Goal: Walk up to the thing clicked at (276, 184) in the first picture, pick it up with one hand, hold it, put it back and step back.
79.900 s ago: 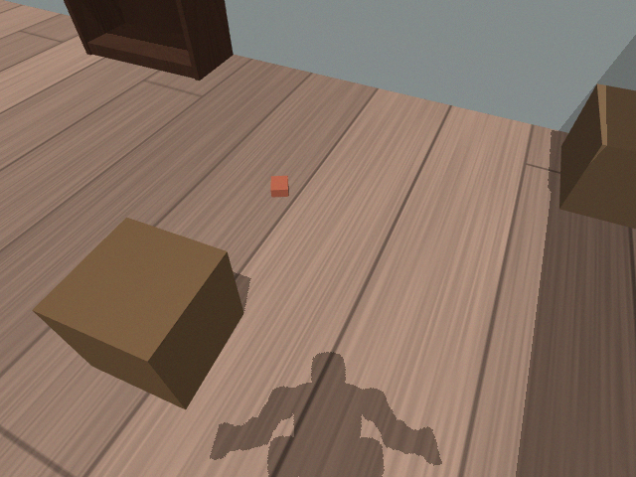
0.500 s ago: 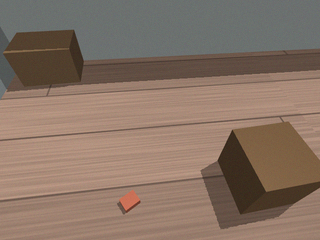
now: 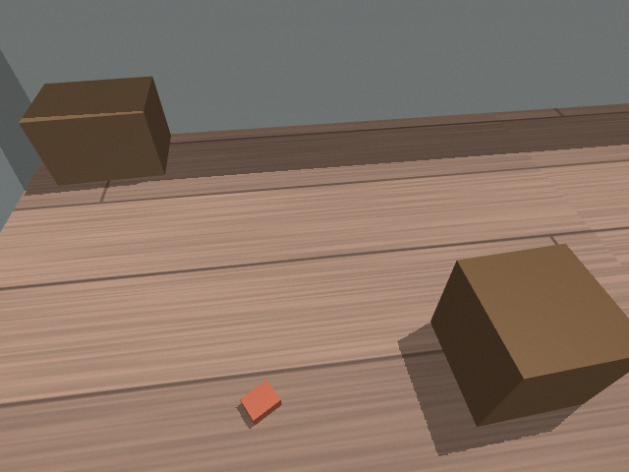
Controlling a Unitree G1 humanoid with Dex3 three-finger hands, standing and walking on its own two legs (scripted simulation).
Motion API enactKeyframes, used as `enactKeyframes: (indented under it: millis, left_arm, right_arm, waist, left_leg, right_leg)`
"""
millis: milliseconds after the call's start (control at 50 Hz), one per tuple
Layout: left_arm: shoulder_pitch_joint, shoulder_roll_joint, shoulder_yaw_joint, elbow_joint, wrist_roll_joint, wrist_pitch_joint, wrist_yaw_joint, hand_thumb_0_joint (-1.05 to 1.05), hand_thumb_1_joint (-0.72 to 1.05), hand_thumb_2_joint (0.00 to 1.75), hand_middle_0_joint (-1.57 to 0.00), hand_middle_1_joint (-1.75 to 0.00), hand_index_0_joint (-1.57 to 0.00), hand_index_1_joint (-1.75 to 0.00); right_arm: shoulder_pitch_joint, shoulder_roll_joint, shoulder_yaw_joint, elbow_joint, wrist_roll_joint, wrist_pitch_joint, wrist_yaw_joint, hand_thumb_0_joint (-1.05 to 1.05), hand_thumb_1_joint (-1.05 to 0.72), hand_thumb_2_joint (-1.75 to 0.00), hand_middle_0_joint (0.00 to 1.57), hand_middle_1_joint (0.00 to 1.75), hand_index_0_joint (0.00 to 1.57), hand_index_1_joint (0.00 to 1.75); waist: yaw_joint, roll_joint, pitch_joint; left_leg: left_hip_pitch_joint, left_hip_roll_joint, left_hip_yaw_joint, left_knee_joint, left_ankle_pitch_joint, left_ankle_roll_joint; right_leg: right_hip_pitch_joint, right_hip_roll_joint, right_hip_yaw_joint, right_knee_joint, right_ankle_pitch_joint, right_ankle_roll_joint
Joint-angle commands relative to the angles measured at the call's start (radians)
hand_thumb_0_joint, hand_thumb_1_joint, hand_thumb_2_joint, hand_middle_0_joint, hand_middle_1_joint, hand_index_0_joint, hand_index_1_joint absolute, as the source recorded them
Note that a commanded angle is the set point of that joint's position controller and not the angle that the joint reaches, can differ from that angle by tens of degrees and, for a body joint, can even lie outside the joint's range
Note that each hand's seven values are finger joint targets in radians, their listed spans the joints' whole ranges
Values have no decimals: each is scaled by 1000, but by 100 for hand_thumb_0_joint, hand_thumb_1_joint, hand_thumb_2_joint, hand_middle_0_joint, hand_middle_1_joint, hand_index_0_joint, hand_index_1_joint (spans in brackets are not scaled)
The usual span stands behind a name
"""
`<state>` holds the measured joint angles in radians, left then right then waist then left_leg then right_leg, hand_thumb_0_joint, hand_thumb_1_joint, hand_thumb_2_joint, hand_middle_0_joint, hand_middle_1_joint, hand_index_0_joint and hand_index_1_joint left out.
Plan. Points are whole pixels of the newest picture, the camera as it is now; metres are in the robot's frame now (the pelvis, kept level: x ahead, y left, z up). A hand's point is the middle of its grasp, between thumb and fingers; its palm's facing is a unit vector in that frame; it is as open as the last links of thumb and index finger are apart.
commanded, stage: stand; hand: left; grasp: from above
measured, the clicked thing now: (261, 402) +0.48 +0.20 -0.76
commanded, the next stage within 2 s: step back in 1.56 s
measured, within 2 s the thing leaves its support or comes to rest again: neither
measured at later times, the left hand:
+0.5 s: hand out of the picture +0.07 +0.22 -0.16, palm faces +0.00 -0.95 -0.32, open 7.4 cm
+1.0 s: hand out of the picture +0.09 +0.22 -0.16, palm faces -0.02 -0.94 -0.33, open 7.4 cm
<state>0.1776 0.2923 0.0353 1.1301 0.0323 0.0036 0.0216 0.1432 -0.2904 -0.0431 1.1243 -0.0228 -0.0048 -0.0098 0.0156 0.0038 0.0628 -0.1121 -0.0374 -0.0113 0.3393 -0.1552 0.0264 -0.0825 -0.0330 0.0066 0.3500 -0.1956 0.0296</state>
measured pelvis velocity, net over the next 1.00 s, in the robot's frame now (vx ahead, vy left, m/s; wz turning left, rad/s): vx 0.01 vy -0.03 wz -0.01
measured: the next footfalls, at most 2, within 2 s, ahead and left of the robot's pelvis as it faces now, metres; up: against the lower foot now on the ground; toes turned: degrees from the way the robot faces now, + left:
none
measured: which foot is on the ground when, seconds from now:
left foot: down 0.00-1.00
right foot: down 0.00-1.00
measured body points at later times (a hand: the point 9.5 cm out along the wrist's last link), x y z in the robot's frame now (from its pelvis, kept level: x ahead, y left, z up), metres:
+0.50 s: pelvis +0.01 -0.02 +0.00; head +0.02 -0.02 +0.45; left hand +0.07 +0.27 -0.14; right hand +0.07 -0.31 -0.14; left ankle +0.02 +0.10 -0.75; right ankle +0.00 -0.14 -0.75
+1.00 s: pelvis +0.01 -0.03 +0.00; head +0.02 -0.03 +0.45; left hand +0.09 +0.27 -0.13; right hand +0.07 -0.32 -0.14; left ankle +0.02 +0.10 -0.75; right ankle +0.00 -0.14 -0.75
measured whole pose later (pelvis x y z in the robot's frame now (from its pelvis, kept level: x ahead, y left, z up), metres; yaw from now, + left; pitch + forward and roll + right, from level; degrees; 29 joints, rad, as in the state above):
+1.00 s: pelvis +0.01 -0.03 +0.00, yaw -1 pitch -3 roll +0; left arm 0.12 0.32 0.02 1.14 0.02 -0.01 0.00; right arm 0.12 -0.32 -0.02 1.15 -0.01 -0.01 0.00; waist 0.00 0.01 0.06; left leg -0.11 0.01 -0.01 0.31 -0.16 -0.01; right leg -0.08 0.01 0.01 0.31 -0.19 -0.01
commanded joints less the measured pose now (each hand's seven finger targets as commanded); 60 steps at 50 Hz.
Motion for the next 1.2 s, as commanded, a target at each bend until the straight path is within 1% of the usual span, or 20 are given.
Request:
enactKeyframes:
  millis: [0, 40, 80, 120, 200, 240, 280, 340, 420, 480, 540, 640, 700, 780, 820, 900, 920, 960, 1040, 1180]
  left_arm:
    - [-32, 181, 25, -43, -5, -27, 15, 0, 90, 90, -20, -30, -20, -30]
    - [-28, 190, 24, -40, -5, -29, 15, 0, 90, 90, -20, -30, -20, -30]
    - [-39, 197, 26, -43, -7, -31, 14, 0, 90, 90, -20, -30, -20, -30]
    - [-38, 197, 25, -37, -8, -28, 13, 0, 90, 90, -20, -30, -20, -30]
    - [-45, 200, 26, -37, -11, -31, 11, 0, 90, 90, -20, -30, -20, -30]
    - [-55, 206, 26, -35, -11, -31, 10, 0, 90, 90, -20, -30, -20, -30]
    - [-49, 197, 24, -33, -12, -32, 10, 0, 90, 90, -20, -30, -20, -30]
    - [-57, 206, 24, -30, -13, -31, 9, 0, 90, 90, -20, -30, -20, -30]
    - [-69, 211, 26, -36, -15, -31, 7, 0, 90, 90, -20, -30, -20, -30]
    - [-76, 211, 25, -39, -14, -34, 8, 0, 90, 90, -20, -30, -20, -30]
    - [-81, 211, 25, -37, -17, -33, 7, 0, 90, 90, -20, -30, -20, -30]
    - [-95, 223, 28, -44, -18, -34, 6, 0, 90, 90, -20, -30, -20, -30]
    - [-102, 227, 27, -41, -17, -33, 5, 0, 90, 90, -20, -30, -20, -30]
    - [-102, 229, 26, -43, -17, -35, 3, 0, 90, 90, -20, -30, -20, -30]
    - [-100, 229, 24, -40, -19, -33, 2, 0, 90, 90, -20, -30, -20, -30]
    - [-111, 232, 24, -44, -19, -34, 0, 0, 90, 90, -20, -30, -20, -30]
    - [-104, 233, 23, -46, -17, -37, 1, 0, 90, 90, -20, -30, -20, -30]
    - [-102, 238, 22, -46, -19, -40, 1, 0, 90, 90, -20, -30, -20, -30]
    - [-99, 235, 21, -49, -22, -39, 2, 0, 90, 90, -20, -30, -20, -30]
    - [-103, 242, 21, -46, -22, -36, 1, 0, 90, 90, -20, -30, -20, -30]
  right_arm:
    - [-47, -198, -30, -54, -2, -20, -13, 0, -90, -90, 20, 30, 20, 30]
    - [-50, -198, -29, -51, 0, -18, -10, 0, -90, -90, 20, 30, 20, 30]
    - [-46, -204, -26, -49, 1, -20, -11, 0, -90, -90, 20, 30, 20, 30]
    - [-51, -204, -23, -43, 1, -20, -11, 0, -90, -90, 20, 30, 20, 30]
    - [-53, -212, -21, -41, 3, -22, -13, 0, -90, -90, 20, 30, 20, 30]
    - [-41, -208, -14, -35, 4, -24, -12, 0, -90, -90, 20, 30, 20, 30]
    - [-61, -212, -15, -40, 3, -25, -13, 0, -90, -90, 20, 30, 20, 30]
    - [-53, -212, -11, -33, 5, -23, -13, 0, -90, -90, 20, 30, 20, 30]
    - [-52, -220, -9, -31, 6, -26, -14, 0, -90, -90, 20, 30, 20, 30]
    - [-53, -226, -9, -31, 7, -27, -14, 0, -90, -90, 20, 30, 20, 30]
    - [-66, -220, -7, -32, 8, -28, -16, 0, -90, -90, 20, 30, 20, 30]
    - [-61, -231, -9, -28, 8, -26, -14, 0, -90, -90, 20, 30, 20, 30]
    - [-67, -226, -7, -28, 6, -22, -12, 0, -90, -90, 20, 30, 20, 30]
    - [-77, -226, -7, -31, 7, -26, -11, 0, -90, -90, 20, 30, 20, 30]
    - [-66, -231, -6, -25, 8, -23, -9, 0, -90, -90, 20, 30, 20, 30]
    - [-72, -230, -6, -29, 6, -26, -7, 0, -90, -90, 20, 30, 20, 30]
    - [-80, -234, -9, -33, 6, -26, -7, 0, -90, -90, 20, 30, 20, 30]
    - [-62, -232, -6, -29, 9, -26, -6, 0, -90, -90, 20, 30, 20, 30]
    - [-72, -242, -7, -30, 10, -28, -9, 0, -90, -90, 20, 30, 20, 30]
    - [-67, -242, -4, -29, 8, -22, -9, 0, -90, -90, 20, 30, 20, 30]
  waist:
    - [-7, -5, -4]
    - [-6, -22, 1]
    - [-11, 5, -39]
    - [-8, 4, -12]
    - [-9, 5, -57]
    - [-15, 11, -39]
    - [-7, 0, -52]
    - [-11, -15, -31]
    - [-13, 7, -59]
    - [-14, 2, -92]
    - [-12, -10, -80]
    - [-18, -6, -85]
    - [-17, -13, -49]
    - [-16, -5, -61]
    - [-16, 3, -32]
    - [-19, -1, -52]
    - [-15, 4, -86]
    - [-23, -11, -79]
    - [-18, 10, -108]
    - [-19, -2, -74]
  left_leg:
    - [-28, 128, -133, -90, -62, 2]
    - [-19, 125, -129, -82, -45, 0]
    - [4, 129, -122, -73, -6, 2]
    - [-18, 129, -126, -86, -44, -1]
    - [10, 137, -116, -66, 32, 6]
    - [-10, 134, -115, -83, 16, 1]
    - [18, 140, -112, -63, 77, 6]
    - [-4, 137, -113, -74, 54, -1]
    - [18, 144, -108, -65, 91, -1]
    - [38, 150, -102, -47, 178, -2]
    - [43, 152, -99, -49, 193, -3]
    - [49, 154, -91, -50, 164, -4]
    - [23, 150, -95, -71, 84, -9]
    - [30, 157, -97, -70, 101, -9]
    - [-11, 148, -98, -86, 15, -9]
    - [4, 154, -100, -78, 53, -6]
    - [37, 159, -95, -65, 111, -5]
    - [28, 156, -96, -69, 118, -8]
    - [60, 162, -87, -49, 199, -6]
    - [33, 159, -92, -68, 107, -7]
  right_leg:
    - [-49, -75, 77, -83, -12, -36]
    - [-65, -75, 81, -94, -32, -37]
    - [-42, -83, 88, -88, 27, -40]
    - [-50, -76, 84, -86, -7, -40]
    - [-21, -86, 91, -80, 66, -45]
    - [-24, -80, 86, -80, 52, -43]
    - [-25, -87, 89, -79, 88, -42]
    - [-29, -82, 89, -90, 55, -43]
    - [-17, -87, 94, -87, 94, -44]
    - [8, -91, 87, -75, 184, -42]
    - [1, -88, 85, -69, 194, -45]
    - [-2, -89, 95, -82, 187, -43]
    - [-28, -87, 99, -100, 100, -47]
    - [-19, -87, 99, -94, 107, -50]
    - [-26, -81, 101, -111, 37, -48]
    - [-25, -83, 102, -99, 69, -51]
    - [-7, -90, 101, -90, 132, -53]
    - [-6, -86, 99, -92, 139, -50]
    - [12, -90, 95, -72, 236, -51]
    - [-10, -87, 102, -90, 140, -52]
